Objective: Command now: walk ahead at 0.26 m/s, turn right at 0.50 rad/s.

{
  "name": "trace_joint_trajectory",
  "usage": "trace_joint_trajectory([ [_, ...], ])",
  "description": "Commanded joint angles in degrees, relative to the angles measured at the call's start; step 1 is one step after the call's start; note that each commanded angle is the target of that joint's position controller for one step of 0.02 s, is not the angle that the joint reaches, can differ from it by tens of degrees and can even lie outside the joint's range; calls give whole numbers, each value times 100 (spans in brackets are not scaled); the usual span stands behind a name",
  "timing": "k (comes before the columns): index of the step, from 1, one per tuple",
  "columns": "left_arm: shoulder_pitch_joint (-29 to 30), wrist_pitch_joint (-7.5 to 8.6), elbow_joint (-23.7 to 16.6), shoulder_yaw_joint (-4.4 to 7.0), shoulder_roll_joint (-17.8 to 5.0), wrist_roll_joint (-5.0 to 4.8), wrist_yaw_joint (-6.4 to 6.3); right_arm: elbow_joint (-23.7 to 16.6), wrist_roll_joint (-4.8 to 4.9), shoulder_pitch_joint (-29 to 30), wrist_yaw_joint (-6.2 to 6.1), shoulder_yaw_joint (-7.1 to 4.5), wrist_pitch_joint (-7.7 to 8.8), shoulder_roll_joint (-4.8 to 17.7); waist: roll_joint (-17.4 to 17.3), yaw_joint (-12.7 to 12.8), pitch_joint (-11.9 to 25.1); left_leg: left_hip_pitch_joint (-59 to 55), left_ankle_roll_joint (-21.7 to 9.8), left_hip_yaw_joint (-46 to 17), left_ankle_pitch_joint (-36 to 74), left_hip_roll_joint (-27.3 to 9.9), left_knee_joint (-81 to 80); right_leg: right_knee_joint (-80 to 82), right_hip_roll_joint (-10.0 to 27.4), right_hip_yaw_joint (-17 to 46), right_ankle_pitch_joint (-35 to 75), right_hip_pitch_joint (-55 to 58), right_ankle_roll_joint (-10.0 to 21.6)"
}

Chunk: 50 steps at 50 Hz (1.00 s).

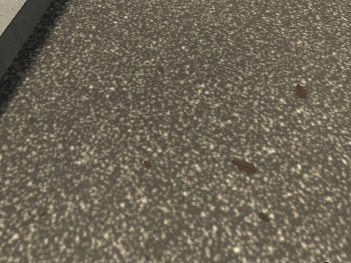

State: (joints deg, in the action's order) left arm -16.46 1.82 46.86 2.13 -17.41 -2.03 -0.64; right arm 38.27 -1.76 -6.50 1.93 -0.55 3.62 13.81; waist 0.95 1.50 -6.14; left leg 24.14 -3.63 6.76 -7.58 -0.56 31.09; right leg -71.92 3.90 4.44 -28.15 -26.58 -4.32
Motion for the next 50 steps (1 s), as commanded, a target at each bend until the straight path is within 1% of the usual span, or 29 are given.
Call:
trace_joint_trajectory([
  [1, -919, -319, -230, 166, -263, 30, -133, -239, -15, 311, -81, -316, 117, 770, -630, 235, 1104, -547, -1202, -841, 2905, -1870, -1595, 143, 386, -126, 280, 36, -190],
  [3, -634, -378, -449, 178, -225, 105, -141, -135, -1, 467, -188, -379, 109, 872, -670, 257, 1011, -505, -1114, -368, 2464, -1803, -1730, 872, 498, -195, 992, -26, -153],
  [6, -320, -384, -589, 211, -251, 132, 11, -76, 63, 632, -320, -405, 9, 889, -603, 183, 1097, -733, -938, 223, 1771, -1620, -1682, 1995, 435, -394, 2262, 343, 62],
  [11, 111, -547, -995, 391, -583, 128, 216, 129, 302, 620, -297, -524, -220, 1100, -564, 103, 846, -1450, -615, 330, 1086, -1980, -1118, 2914, 266, -771, 1724, 329, 455],
  [13, -163, -534, -991, 503, -673, 173, 188, 248, 408, 583, -286, -529, -309, 980, -251, 249, 822, -1444, -180, 595, 936, -1742, -136, 3673, -22, -923, 1938, 834, 772],
  [14, -558, -489, -938, 681, -1116, 211, 110, 326, 339, 280, -264, -524, -360, 877, 667, 327, 727, -899, 213, 779, 146, -1219, 1211, 4290, 45, -257, 3923, 1455, 1119],
  [15, -449, -432, -1110, 826, -1836, 194, 24, 76, 57, 247, -264, -459, -406, 702, 2297, 5, 483, 880, 789, 713, -2906, -82, 3055, 4777, 970, 1984, 5697, 2146, 2003],
  [16, -473, -222, -1259, 740, -1758, 376, 119, -46, 21, 344, -275, -433, -411, 736, 1778, 10, 1435, 1445, 785, -744, -3387, 344, 4111, 5256, 1465, 3441, 4199, 2457, 2687],
  [17, -281, -62, -1335, 703, -1582, 342, 197, -36, 154, 538, -284, -461, -386, 899, 1030, 58, 1492, 1682, 605, -1159, -2961, 267, 4283, 5475, 1465, 3233, 3321, 2511, 2535],
  [18, -51, 3, -1377, 668, -1412, 210, 169, -10, 195, 682, -317, -480, -345, 892, 563, -31, 1305, 1788, 461, -1302, -2409, 157, 4094, 5439, 1227, 2904, 2842, 2418, 2216],
  [19, 216, -32, -1437, 609, -1203, 77, 98, 55, 126, 740, -364, -502, -326, 936, 267, -123, 1214, 1776, 428, -1387, -1985, 31, 3760, 5380, 1044, 2562, 2619, 2241, 1944],
  [20, 450, -100, -1534, 559, -1062, 56, -2, 67, 85, 805, -381, -523, -312, 990, 350, -215, 1243, 1512, 424, -1457, -1680, 0, 3396, 5343, 872, 2311, 2628, 1994, 1776],
  [21, 521, -161, -1641, 537, -998, 99, -86, 87, 91, 848, -355, -529, -302, 975, 429, -230, 1346, 1260, 454, -1441, -1462, 81, 3182, 5320, 704, 2151, 2789, 1916, 1666],
  [23, 528, -210, -1749, 461, -861, 222, -189, 350, 186, 533, -318, -497, -343, 866, 341, -205, 1669, 1014, 611, -1229, -1227, 76, 3030, 5120, 748, 1664, 3715, 2114, 1632],
  [26, 441, -218, -1665, 309, -590, 296, -206, 502, 224, 393, -319, -403, -446, 645, 346, -113, 1715, 509, 815, -1084, -1134, -125, 2573, 5098, 698, 1196, 3801, 1916, 1661],
  [28, 665, -209, -1583, 152, -266, 408, -158, 650, 222, 208, -298, -340, -491, 532, 498, -137, 1549, -124, 864, -1002, -973, -325, 1962, 5257, 550, 841, 2972, 1442, 1591],
  [29, 682, -198, -1495, 113, -217, 463, -116, 696, 216, 189, -279, -317, -492, 520, 583, -70, 1387, -390, 863, -939, -914, -365, 1671, 5371, 536, 752, 2469, 1228, 1584],
  [31, 731, -205, -1373, 187, -545, 494, -64, 614, 259, 314, -263, -370, -482, 814, 705, 66, 940, -377, 809, -784, -1052, -296, 1459, 5486, 653, 821, 1722, 1060, 1654],
  [33, 766, -261, -1304, 274, -816, 444, -86, 510, 326, 340, -256, -442, -454, 1101, 695, 145, 718, -20, 728, -716, -1433, -254, 1472, 5407, 904, 1002, 1895, 1345, 1770],
  [37, 994, -340, -1266, 296, -698, 309, -187, 537, 354, -92, -184, -450, -434, 984, 553, 10, 956, 78, 607, -574, -1721, -281, 1344, 4931, 1241, 909, 3658, 2049, 1818],
  [40, 1327, -393, -1282, 347, -655, 186, -235, 677, 357, -653, -103, -463, -449, 880, 464, -324, 1069, -587, 338, -335, -773, -105, 76, 4362, 1031, 307, 3994, 1964, 1447],
  [41, 1218, -388, -1231, 370, -592, 142, -238, 658, 310, -757, -108, -516, -447, 1059, 112, -354, 955, -906, 62, -890, 206, -257, -678, 3802, 654, -62, 3235, 1618, 1026],
  [42, 1289, -356, -1450, 344, -388, 326, -223, 562, 267, -803, -201, -697, -418, 1770, -1349, -117, 892, -1495, -564, -2857, 2244, -1438, -956, 2443, -164, -799, 1697, 407, 409],
  [43, 2048, -280, -1713, 313, -309, 386, -235, 501, 133, -990, -196, -739, -371, 1963, -1847, -518, 760, -2056, -1546, -4057, 3296, -2011, -1224, 1425, -1121, -463, -843, -1039, 152],
  [44, 2015, -228, -1674, 327, -329, 351, -222, 469, 7, -1084, -196, -721, -279, 1832, -1144, -541, 1027, -2276, -1622, -3890, 2982, -1955, -1193, 672, -924, 90, -952, -1253, 176],
  [46, 1773, -213, -1456, 378, -337, 249, -229, 339, 261, -585, -276, -714, -239, 1581, -580, -248, 1013, -2483, -1022, -3101, 2703, -1346, -929, 652, -716, 233, -155, -1447, 140],
  [47, 1784, -207, -1432, 401, -395, 264, -252, 265, 376, -457, -343, -678, -285, 1440, -620, -234, 1065, -2522, -895, -2984, 2648, -1235, -907, 829, -640, 280, 133, -1401, 84],
  [48, 1818, -185, -1453, 392, -321, 239, -228, 218, 411, -458, -398, -656, -357, 1342, -669, -219, 1139, -2481, -848, -2936, 2704, -1090, -887, 921, -697, 245, 336, -1237, 19],
  [50, 1790, -138, -1436, 366, -215, 189, -175, 135, 369, -553, -465, -683, -465, 1356, -686, -242, 1240, -2559, -809, -2923, 2654, -934, -847, 1414, -812, 189, 642, -1103, -49],
])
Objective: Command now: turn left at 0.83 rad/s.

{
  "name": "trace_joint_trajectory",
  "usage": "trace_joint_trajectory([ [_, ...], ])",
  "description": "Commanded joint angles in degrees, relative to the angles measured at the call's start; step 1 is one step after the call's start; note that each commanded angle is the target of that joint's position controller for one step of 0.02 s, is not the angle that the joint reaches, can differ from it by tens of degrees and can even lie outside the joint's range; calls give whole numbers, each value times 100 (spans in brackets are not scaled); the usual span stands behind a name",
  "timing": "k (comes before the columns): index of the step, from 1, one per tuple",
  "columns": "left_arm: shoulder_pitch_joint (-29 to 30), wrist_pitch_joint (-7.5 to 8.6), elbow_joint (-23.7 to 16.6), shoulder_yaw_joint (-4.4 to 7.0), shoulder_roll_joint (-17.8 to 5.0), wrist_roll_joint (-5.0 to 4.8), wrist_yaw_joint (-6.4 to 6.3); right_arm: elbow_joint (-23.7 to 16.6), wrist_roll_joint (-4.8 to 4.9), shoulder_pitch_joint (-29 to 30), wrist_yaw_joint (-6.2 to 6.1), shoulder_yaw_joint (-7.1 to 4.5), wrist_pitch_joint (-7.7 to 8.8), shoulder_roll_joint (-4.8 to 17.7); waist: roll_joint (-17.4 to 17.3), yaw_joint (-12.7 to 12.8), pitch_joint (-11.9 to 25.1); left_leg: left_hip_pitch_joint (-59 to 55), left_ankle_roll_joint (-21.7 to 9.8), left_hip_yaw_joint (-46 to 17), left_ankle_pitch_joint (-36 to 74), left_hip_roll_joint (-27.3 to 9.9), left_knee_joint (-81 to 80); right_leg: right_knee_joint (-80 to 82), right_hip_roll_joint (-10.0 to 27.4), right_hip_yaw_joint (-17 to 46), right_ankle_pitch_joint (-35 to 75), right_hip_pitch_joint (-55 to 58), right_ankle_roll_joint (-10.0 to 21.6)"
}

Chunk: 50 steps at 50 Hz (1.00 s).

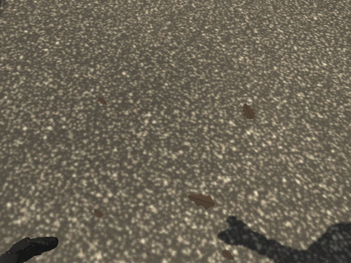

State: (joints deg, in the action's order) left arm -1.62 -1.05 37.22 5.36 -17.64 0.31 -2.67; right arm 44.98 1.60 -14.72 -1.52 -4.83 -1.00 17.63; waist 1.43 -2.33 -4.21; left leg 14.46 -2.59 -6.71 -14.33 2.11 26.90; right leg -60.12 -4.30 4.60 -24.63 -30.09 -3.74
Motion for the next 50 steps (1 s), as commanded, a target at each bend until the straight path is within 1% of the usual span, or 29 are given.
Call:
trace_joint_trajectory([
  [1, 339, 173, -465, 37, -169, -57, 43, -575, 24, 230, -143, -279, -38, 1017, -755, 111, 1051, -1618, -892, -1638, 3248, -1158, -402, 569, -30, 177, 384, -703, -130],
  [4, 76, 161, -260, 23, -232, -82, 117, -679, -50, 330, -186, -219, -118, 898, -969, 52, 1215, -1455, -810, -1318, 3090, -1180, -245, 1196, 168, -35, 712, -143, -191],
  [9, -92, 132, -100, -66, -176, -84, 286, -539, -286, 507, -27, 119, -89, 365, -1104, -26, 904, -488, -853, -1025, 2508, -1224, -357, 2187, 535, -325, 818, 1259, -8],
  [11, -116, 158, -113, -10, -432, -123, 309, -503, -242, 666, -4, 56, -58, 717, -1078, 91, 502, -302, -768, -935, 1930, -1129, -283, 3055, 379, -515, 1379, 1468, 187],
  [13, -86, 198, -222, 71, -867, -79, 289, -433, -237, 436, -51, -25, 0, 948, -606, 2, 383, -375, -454, -788, 1038, -816, 46, 3392, 592, 64, 2897, 1500, 492],
  [14, -190, 223, -246, 155, -1222, -75, 292, -480, -316, 253, -73, -33, 42, 868, 167, -223, 478, -169, -179, -275, 392, -245, 630, 3298, 1018, 807, 4066, 1639, 855],
  [15, -479, 240, -162, 212, -1302, -135, 313, -579, -344, 518, -110, -28, 65, 792, 767, -42, 538, 241, 226, 326, -198, 257, 1359, 3636, 1528, 1724, 4157, 1780, 1497],
  [16, -834, 250, -77, 180, -1157, -97, 301, -740, -321, 924, -143, -17, 84, 683, 1172, 212, 563, 882, 429, 384, -1284, 490, 1980, 3969, 1971, 2678, 4150, 2141, 2020],
  [17, -1228, 291, 35, 161, -1074, -44, 281, -880, -254, 1225, -142, -23, 83, 653, 1254, 471, 711, 1513, 499, 80, -2441, 498, 3000, 4166, 2196, 3161, 4052, 2619, 2258],
  [18, -1210, 330, 53, 168, -1082, -57, 247, -900, -184, 1204, -113, -48, 67, 604, 931, 396, 820, 1737, 525, -162, -2425, 368, 3657, 4059, 2120, 3024, 3929, 2770, 2151],
  [20, -779, 275, -74, 210, -1065, -209, 139, -893, -156, 1164, -51, -43, 67, 492, 481, 203, 862, 1748, 543, -216, -1758, 131, 3176, 3921, 1665, 2360, 3565, 2665, 1655],
  [21, -664, 183, -123, 214, -999, -263, 87, -913, -150, 1246, -31, -24, 91, 391, 479, 201, 887, 1599, 586, -108, -1512, 137, 2557, 3931, 1425, 2191, 3283, 2599, 1475],
  [23, -681, -11, -205, 261, -1014, -222, 14, -932, -109, 1270, 50, 14, 154, 202, 711, 252, 1054, 1129, 670, 65, -1138, 324, 1772, 3898, 1192, 2184, 3183, 2452, 1400],
  [26, -604, -135, -373, 324, -1061, -218, 10, -843, -54, 896, 155, -37, 203, 295, 944, 214, 1228, 295, 637, 115, -631, 427, 628, 3867, 1103, 2439, 2948, 2086, 1318],
  [28, -413, -164, -477, 300, -985, -301, 6, -684, -70, 395, 155, -140, 211, 435, 885, -44, 1212, -608, 525, 225, 315, 320, -616, 3675, 849, 2452, 2116, 1527, 1031],
  [29, -639, -167, -466, 230, -752, -278, 7, -650, -115, 209, 110, -238, 188, 729, 447, 18, 1270, -1378, 251, -333, 396, -425, -937, 3123, 492, 2153, 805, 791, 731],
  [30, -1070, -156, -483, 125, -316, -206, 33, -789, -260, 477, 57, -298, 113, 1216, -1307, 374, 1152, -1666, -518, -2079, 200, -1871, -1260, 1673, -422, 983, -926, -411, 400],
  [31, -1146, -69, -507, 256, -813, -152, 45, -918, -537, 716, 87, -243, 162, 1074, -1492, 413, 840, -813, -1066, -2719, 288, -2575, -1474, 525, 24, 862, -1023, -655, 209],
  [32, -1151, -69, -402, 363, -1177, -157, 62, -1057, -501, 1110, 51, -152, 208, 745, -1036, 533, 555, -500, -1047, -2097, 306, -2335, -1426, -92, 315, 664, -589, -562, 123],
  [33, -1223, -103, -254, 379, -1178, -130, 52, -1080, -401, 1301, 15, -93, 231, 535, -723, 555, 424, -339, -845, -1464, 216, -1852, -1319, -341, 365, 573, -192, -473, 57],
  [35, -1312, -155, -159, 289, -851, -93, 46, -1040, -255, 1221, -55, -35, 232, 477, -654, 462, 387, -459, -800, -820, 929, -1515, -1151, -972, 344, 444, 232, -590, -88],
  [38, -850, -105, -406, 150, -625, -149, 62, -883, -266, 634, -69, -31, 192, 562, -736, 153, 436, -923, -1072, -426, 1938, -1477, -1053, -611, 355, 238, 307, -749, -240],
  [40, -641, -74, -473, 24, -393, -69, 46, -753, -247, 363, -19, 6, 189, 515, -744, 51, 632, -1202, -1181, -524, 2314, -1513, -905, 184, 378, 413, 152, -406, -260],
  [42, -709, -64, -398, -138, -57, 55, 65, -736, -195, 665, 95, 99, 222, 378, -903, 229, 783, -831, -1049, -291, 2341, -1305, -859, 1563, 631, 80, 70, 701, -225],
  [44, -557, -50, -376, -68, -315, 3, 60, -654, -92, 424, 179, -41, 188, 841, -1163, 78, 543, -601, -1051, -494, 2490, -1217, -748, 2376, 301, -343, 155, 1144, -253],
  [46, -688, -28, -308, 8, -518, -84, 39, -618, 35, 315, 192, -147, 141, 1155, -1178, 182, 474, -709, -1020, -890, 2916, -1270, -525, 3439, 91, -374, 826, 1426, -95],
  [48, -1042, 6, -224, 91, -804, -90, -6, -651, 119, 322, 150, -117, 174, 1019, -947, 319, 787, -216, -603, -1075, 2399, -1130, -260, 4179, 509, -19, 1986, 2579, 269],
  [49, -1394, -28, -221, 160, -1093, -10, -76, -749, 16, 382, 155, -24, 228, 677, -292, 388, 1219, 507, -255, -708, 1284, -833, 474, 3761, 1396, 483, 3568, 3522, 618],
  [50, -1478, -97, -86, 264, -1365, 58, -64, -847, 68, 277, 156, 65, 271, 282, 1300, 363, 1353, 1784, 146, 377, -1268, -14, 1290, 3835, 2303, 1268, 3234, 3903, 1399],
])
Over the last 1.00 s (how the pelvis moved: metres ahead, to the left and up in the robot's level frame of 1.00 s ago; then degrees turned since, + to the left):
0.17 -0.02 0.02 -6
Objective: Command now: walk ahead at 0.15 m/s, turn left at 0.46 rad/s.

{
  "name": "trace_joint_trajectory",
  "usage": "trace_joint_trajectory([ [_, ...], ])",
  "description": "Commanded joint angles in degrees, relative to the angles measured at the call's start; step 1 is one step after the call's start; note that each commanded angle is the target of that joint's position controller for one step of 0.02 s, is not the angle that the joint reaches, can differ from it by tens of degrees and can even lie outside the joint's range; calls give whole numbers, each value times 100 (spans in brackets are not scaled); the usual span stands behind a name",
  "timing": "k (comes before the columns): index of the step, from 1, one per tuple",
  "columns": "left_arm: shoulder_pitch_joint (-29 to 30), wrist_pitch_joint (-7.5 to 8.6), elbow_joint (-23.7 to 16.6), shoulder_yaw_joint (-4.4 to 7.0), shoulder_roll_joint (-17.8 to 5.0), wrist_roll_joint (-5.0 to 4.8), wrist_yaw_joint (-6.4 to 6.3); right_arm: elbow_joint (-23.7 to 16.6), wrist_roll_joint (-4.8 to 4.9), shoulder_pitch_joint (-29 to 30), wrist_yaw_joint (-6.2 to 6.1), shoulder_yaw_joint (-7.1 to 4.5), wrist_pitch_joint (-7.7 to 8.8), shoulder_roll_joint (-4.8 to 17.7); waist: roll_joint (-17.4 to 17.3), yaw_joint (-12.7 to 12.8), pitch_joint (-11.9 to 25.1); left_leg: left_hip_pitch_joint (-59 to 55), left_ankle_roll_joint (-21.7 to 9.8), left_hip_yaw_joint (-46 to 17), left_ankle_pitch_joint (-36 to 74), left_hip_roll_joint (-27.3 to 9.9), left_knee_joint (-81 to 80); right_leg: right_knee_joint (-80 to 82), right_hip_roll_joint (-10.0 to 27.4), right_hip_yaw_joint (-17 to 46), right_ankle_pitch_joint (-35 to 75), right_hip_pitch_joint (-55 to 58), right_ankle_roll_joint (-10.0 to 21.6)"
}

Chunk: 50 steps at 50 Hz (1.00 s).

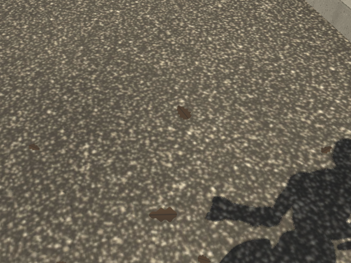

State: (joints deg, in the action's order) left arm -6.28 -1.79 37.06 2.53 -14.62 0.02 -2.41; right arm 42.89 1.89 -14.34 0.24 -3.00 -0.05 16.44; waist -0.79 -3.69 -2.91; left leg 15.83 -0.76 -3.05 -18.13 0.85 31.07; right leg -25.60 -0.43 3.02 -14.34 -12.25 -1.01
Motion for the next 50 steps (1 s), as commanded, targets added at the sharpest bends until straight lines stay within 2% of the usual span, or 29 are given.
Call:
trace_joint_trajectory([
  [1, -1139, 39, -147, 494, -1318, 96, -35, -645, 47, 428, -20, -189, 168, 723, 1410, 857, 1099, 2310, 155, 139, -1734, -115, 2197, 907, 2385, 1994, 529, 2036, 1568],
  [2, -1075, 158, -144, 397, -1038, 65, -4, -692, 88, 552, 8, -280, 131, 897, 1132, 843, 774, 2753, 117, -13, -1362, -401, 2908, 1274, 2257, 1986, -1355, 1844, 1426],
  [4, -668, 399, -140, 339, -896, -101, 6, -681, 9, 479, 14, -317, 27, 835, 1198, 663, 202, 3343, 215, -72, -640, -604, 3366, 1644, 1951, 1611, -2179, 1638, 1039],
  [10, -940, 703, 31, 372, -933, 47, 67, -973, 29, 686, 138, -206, 102, 475, 757, 700, -117, 3632, 381, 26, 677, -880, 3423, 2016, 1853, 216, -1069, 1456, 916],
  [14, -1021, 719, 170, 463, -1178, 24, 130, -1188, 34, 907, 232, -114, 85, 367, 652, 646, -453, 3518, 281, 110, 1092, -1049, 2805, 2142, 1949, -589, -644, 1308, 830],
  [19, -1409, 677, 446, 520, -1329, -78, 277, -1341, 61, 1340, 336, 45, 124, 211, 320, 696, -903, 2838, -232, 448, 671, -967, 1784, 2384, 2063, -1267, -115, 1280, 853],
  [20, -1383, 649, 495, 524, -1410, -109, 302, -1356, 56, 1332, 345, 30, 138, 288, 323, 578, -941, 2429, -357, 602, 318, -790, 1503, 2292, 2063, -1372, 555, 1206, 895],
  [21, -1368, 624, 552, 545, -1588, -142, 300, -1350, 22, 1154, 338, -44, 154, 481, 455, 356, -747, 1779, -477, 859, -166, -460, 1305, 1823, 2060, -1458, 2124, 1192, 946],
  [22, -1286, 591, 629, 527, -1708, -153, 285, -1157, 30, 279, 313, -210, 177, 769, 535, -260, -187, 379, -612, 1110, -116, -50, 1012, 606, 1969, -1647, 3860, 923, 925],
  [23, -1313, 621, 680, 412, -1565, -131, 270, -729, 80, -1130, 234, -479, 157, 1240, 406, -1012, 668, -1847, -757, 1187, 384, 295, 896, -1012, 1725, -1707, 4778, 24, 795],
  [24, -1470, 709, 514, 166, -824, -9, 280, -470, 16, -1956, 97, -644, 136, 1849, -751, -1129, 1307, -3863, -913, -550, -573, -699, 756, -3417, 1153, -1431, 1518, -1979, 390],
  [25, -1678, 874, 347, 2, -368, -243, 271, -579, -159, -2065, 64, -582, 249, 2122, -1884, -724, 2715, -4115, -1376, -3804, -3443, -2158, -994, -5566, 149, 7, -1747, -2643, 290],
  [26, -1030, 945, 259, 170, -973, -541, 237, -698, -209, -1695, 161, -383, 410, 1435, -687, -915, 2230, -3466, -1026, -3949, -3674, -2327, -1637, -6042, 146, 866, -1368, -3108, 367],
  [27, -678, 947, 99, 185, -938, -581, 200, -525, -159, -1528, 222, -312, 488, 1222, -625, -732, 1159, -2610, -876, -3237, -2959, -2354, -1694, -5993, 307, 642, -861, -3558, 397],
  [28, -706, 923, 92, 147, -765, -416, 146, -410, -156, -1171, 236, -270, 534, 1092, -553, -381, 663, -1834, -789, -2592, -2311, -2276, -1633, -5698, 633, 558, -365, -3532, 415],
  [29, -911, 830, 199, 181, -755, -259, 144, -404, -237, -719, 239, -184, 569, 754, -695, -24, 433, -1192, -619, -1841, -1741, -1994, -1558, -5415, 914, 536, 178, -3223, 432],
  [30, -1294, 694, 373, 198, -673, -312, 210, -424, -322, -422, 227, -119, 615, 481, -983, 244, 376, -670, -467, -1213, -1224, -1820, -1599, -5366, 1084, 561, 615, -2792, 413],
  [32, -1513, 454, 579, 218, -546, -393, 315, -318, -284, -235, 169, -104, 728, 251, -714, 422, 227, -508, -269, -380, -268, -1654, -1969, -5242, 1139, 474, 981, -2678, 356],
  [34, -1317, 325, 597, 198, -415, -355, 323, -168, -286, -249, 95, -124, 774, 245, -441, 446, -153, -491, -93, 385, 674, -1473, -2201, -4991, 1081, 471, 1342, -2955, 347],
  [37, -793, 352, 446, 189, -442, -344, 356, -69, -359, -345, -33, -104, 771, 149, -307, 390, -610, -672, 118, 1378, 1656, -1000, -2534, -4015, 728, 59, 2084, -3149, 436],
  [41, -226, 480, 184, 139, -394, -308, 555, 26, -337, -594, -221, -164, 680, 501, 3, 327, -849, -1430, 319, 1963, 3503, -1110, -2582, -2626, 428, -641, 2428, -3191, 607],
  [42, -135, 528, 117, 127, -367, -258, 625, 15, -345, -564, -273, -178, 615, 627, 42, 377, -888, -1420, 369, 2070, 4869, -1096, -2320, -2116, 211, -943, 2359, -2818, 674],
  [44, -170, 586, -18, 145, -352, -181, 738, 112, -284, -886, -450, -255, 476, 990, -177, 497, -533, -1795, 369, 2068, 7540, -1228, -1312, -1533, -300, -1498, 2281, -1977, 707],
  [45, -610, 552, 34, 197, -442, -189, 748, 99, -209, -828, -518, -303, 427, 1180, -422, 751, -205, -1864, 303, 1988, 8351, -1343, -711, -1448, -509, -1546, 2156, -1309, 717],
  [46, -1546, 467, 235, 351, -791, -201, 703, 35, -171, -562, -504, -339, 402, 1295, -588, 1250, 263, -1724, 218, 1824, 8550, -1400, 237, -1474, -594, -1353, 1997, -277, 835],
  [47, -2738, 353, 539, 536, -1207, -178, 570, -83, -137, -91, -408, -349, 425, 1278, -590, 1851, 646, -1353, 114, 1604, 7953, -1340, 1588, -1183, -368, -743, 2173, 882, 1084],
  [48, -3145, 283, 749, 510, -1223, -101, 376, -160, 30, 395, -211, -220, 501, 696, 660, 2065, 456, -739, 181, 1665, 2754, -331, 4127, 111, 55, -122, 3343, 1437, 1280],
  [49, -2168, 415, 507, 386, -1360, 267, 312, -441, -116, -589, -37, 86, 653, -353, 2467, 641, 851, 1415, 194, 573, -2180, 470, 6298, -1217, 909, 1553, 6754, 2778, 1780],
  [50, -1877, 560, 193, 317, -1249, 439, 354, -266, -21, -1364, 56, 118, 760, 53, 1208, 533, 2474, 1503, 38, -706, -1844, 401, 6631, -444, 1896, 3121, 5562, 2979, 2688],
])
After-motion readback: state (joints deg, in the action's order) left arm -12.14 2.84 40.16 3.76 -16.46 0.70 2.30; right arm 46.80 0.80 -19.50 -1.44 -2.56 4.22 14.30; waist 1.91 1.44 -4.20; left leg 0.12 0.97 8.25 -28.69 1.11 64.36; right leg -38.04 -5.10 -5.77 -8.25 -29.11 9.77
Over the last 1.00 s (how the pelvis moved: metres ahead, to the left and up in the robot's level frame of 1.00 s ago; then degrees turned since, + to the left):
0.04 -0.01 -0.01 -17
